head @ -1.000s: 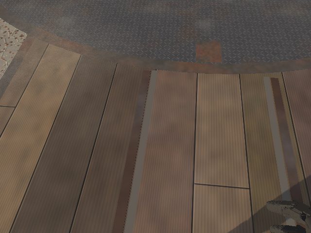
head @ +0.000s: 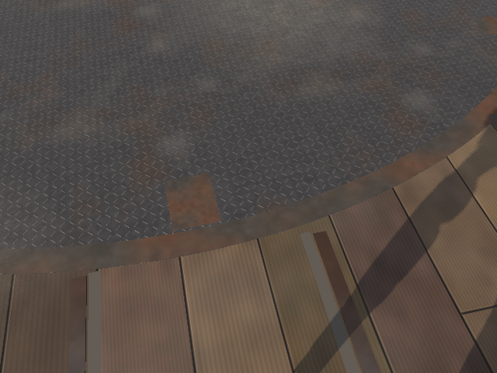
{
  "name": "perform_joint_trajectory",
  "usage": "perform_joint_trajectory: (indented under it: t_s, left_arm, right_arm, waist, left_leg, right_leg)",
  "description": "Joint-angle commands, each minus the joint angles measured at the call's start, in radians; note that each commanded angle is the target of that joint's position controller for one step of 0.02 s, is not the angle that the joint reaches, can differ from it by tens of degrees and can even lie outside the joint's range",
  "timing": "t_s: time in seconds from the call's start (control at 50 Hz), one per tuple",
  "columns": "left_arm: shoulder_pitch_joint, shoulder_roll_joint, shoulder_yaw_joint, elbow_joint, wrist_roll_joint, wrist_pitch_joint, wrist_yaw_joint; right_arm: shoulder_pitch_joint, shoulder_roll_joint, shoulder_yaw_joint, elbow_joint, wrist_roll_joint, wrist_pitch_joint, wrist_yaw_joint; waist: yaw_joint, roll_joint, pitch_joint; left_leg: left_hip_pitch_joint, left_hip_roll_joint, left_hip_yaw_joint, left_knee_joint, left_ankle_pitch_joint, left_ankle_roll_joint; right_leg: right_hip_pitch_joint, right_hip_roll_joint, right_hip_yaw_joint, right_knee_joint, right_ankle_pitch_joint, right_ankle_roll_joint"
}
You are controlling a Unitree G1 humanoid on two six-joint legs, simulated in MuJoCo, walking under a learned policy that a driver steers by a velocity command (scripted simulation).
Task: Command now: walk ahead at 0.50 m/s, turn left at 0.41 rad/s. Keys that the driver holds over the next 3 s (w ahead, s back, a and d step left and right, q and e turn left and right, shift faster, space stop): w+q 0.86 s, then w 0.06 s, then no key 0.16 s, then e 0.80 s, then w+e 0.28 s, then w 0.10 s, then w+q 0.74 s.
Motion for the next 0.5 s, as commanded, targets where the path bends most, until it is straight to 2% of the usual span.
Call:
perform_joint_trajectory:
  t_s: [0.02,0.06,0.1,0.12,0.14,0.16,0.18,0.2,0.22,0.24,0.26,0.28,0.34,0.38,0.44,0.5]
  left_arm:
    - [0.030,0.168,0.045,-0.022,-0.012,0.011,0.011]
    - [0.022,0.185,0.050,-0.018,-0.017,0.030,0.019]
    - [0.002,0.215,0.058,-0.025,-0.019,0.044,0.032]
    - [-0.008,0.225,0.060,-0.029,-0.019,0.052,0.038]
    - [-0.029,0.221,0.055,-0.035,-0.023,0.053,0.043]
    - [0.006,0.165,0.033,-0.053,-0.001,0.039,0.043]
    - [0.080,0.058,-0.002,-0.097,0.006,0.007,0.021]
    - [-0.017,0.158,0.016,-0.104,-0.021,-0.033,-0.001]
    - [-0.100,0.176,0.018,-0.139,-0.054,-0.051,-0.010]
    - [-0.120,0.154,0.013,-0.144,-0.041,-0.058,-0.006]
    - [-0.118,0.163,0.020,-0.137,-0.014,-0.054,0.001]
    - [-0.098,0.162,0.024,-0.134,-0.005,-0.042,0.000]
    - [-0.076,0.129,0.016,-0.131,0.008,-0.014,0.006]
    - [-0.149,0.103,0.004,-0.153,0.009,-0.007,0.010]
    - [-0.263,0.079,-0.008,-0.174,0.002,-0.014,0.003]
    - [-0.322,0.105,0.001,-0.192,-0.015,-0.026,-0.008]
  right_arm:
    - [-0.153,-0.044,-0.002,-0.128,-0.002,-0.020,0.025]
    - [-0.158,-0.053,-0.006,-0.155,-0.001,-0.018,0.039]
    - [-0.092,-0.087,-0.024,-0.161,-0.003,-0.009,0.042]
    - [0.005,-0.123,-0.044,-0.146,-0.002,-0.004,0.038]
    - [0.158,-0.173,-0.073,-0.115,0.000,-0.002,0.025]
    - [0.280,-0.259,-0.098,-0.095,0.003,0.011,0.001]
    - [0.223,-0.304,-0.101,-0.125,0.003,0.002,0.000]
    - [0.240,-0.218,-0.078,-0.134,-0.003,-0.006,0.004]
    - [0.207,-0.180,-0.068,-0.134,-0.009,-0.013,0.002]
    - [0.147,-0.167,-0.063,-0.137,-0.006,-0.018,0.004]
    - [0.094,-0.135,-0.054,-0.148,-0.006,-0.021,0.001]
    - [0.066,-0.127,-0.048,-0.163,-0.017,-0.020,-0.004]
    - [0.059,-0.150,-0.054,-0.157,-0.013,-0.023,-0.019]
    - [0.076,-0.175,-0.062,-0.146,-0.009,-0.018,-0.032]
    - [0.113,-0.185,-0.065,-0.128,-0.002,-0.004,-0.044]
    - [0.159,-0.187,-0.067,-0.107,0.004,0.006,-0.046]
  waist:
    - [0.039,-0.072,0.081]
    - [0.020,-0.089,0.063]
    - [-0.034,-0.137,-0.014]
    - [-0.091,-0.146,-0.075]
    - [-0.182,-0.119,-0.152]
    - [-0.211,0.031,-0.252]
    - [-0.101,0.235,-0.359]
    - [-0.179,0.086,-0.394]
    - [-0.172,0.028,-0.251]
    - [-0.118,-0.078,-0.137]
    - [-0.085,-0.084,-0.098]
    - [-0.058,-0.052,-0.075]
    - [-0.033,-0.028,-0.053]
    - [-0.054,-0.014,-0.031]
    - [-0.106,0.023,-0.033]
    - [-0.128,0.041,-0.039]
  left_leg:
    - [-0.078,-0.008,0.042,-0.071,-0.041,0.030]
    - [-0.053,-0.039,0.086,-0.094,-0.138,0.060]
    - [0.082,-0.107,0.148,-0.079,-0.242,0.101]
    - [0.212,-0.143,0.161,-0.080,-0.270,0.128]
    - [0.452,-0.171,0.141,-0.155,-0.210,0.169]
    - [0.755,-0.005,-0.122,-0.169,-0.163,0.236]
    - [1.061,0.228,-0.713,-0.298,-0.305,0.454]
    - [1.075,0.229,-0.737,-0.381,-0.377,0.424]
    - [0.958,0.195,-0.582,-0.394,-0.344,0.375]
    - [0.796,0.149,-0.470,-0.405,-0.228,0.343]
    - [0.695,0.114,-0.392,-0.415,-0.121,0.324]
    - [0.614,0.089,-0.354,-0.438,-0.050,0.324]
    - [0.486,0.055,-0.272,-0.472,0.071,0.327]
    - [0.428,0.015,-0.215,-0.473,0.059,0.301]
    - [0.391,-0.035,-0.182,-0.444,-0.057,0.241]
    - [0.441,-0.006,-0.260,-0.399,-0.150,0.221]
  right_leg:
    - [0.036,-0.332,0.047,-0.024,0.500,-0.100]
    - [0.089,-0.347,0.025,0.053,0.693,-0.085]
    - [0.105,-0.345,-0.002,0.201,1.031,-0.061]
    - [0.080,-0.333,-0.013,0.344,1.118,-0.047]
    - [-0.032,-0.297,-0.034,0.560,1.050,-0.015]
    - [-0.288,-0.230,-0.034,0.874,0.594,0.025]
    - [-0.711,0.011,0.112,1.229,-0.284,0.087]
    - [-0.814,-0.045,0.301,1.267,-0.273,0.061]
    - [-0.849,-0.089,0.289,1.211,-0.194,0.040]
    - [-0.829,-0.131,0.273,1.104,-0.132,0.040]
    - [-0.777,-0.163,0.268,1.011,-0.094,0.050]
    - [-0.718,-0.174,0.267,0.983,-0.069,0.064]
    - [-0.673,-0.175,0.231,0.851,-0.020,0.123]
    - [-0.661,-0.157,0.213,0.701,0.091,0.151]
    - [-0.572,-0.104,0.201,0.463,0.303,0.157]
    - [-0.535,-0.077,0.227,0.357,0.339,0.144]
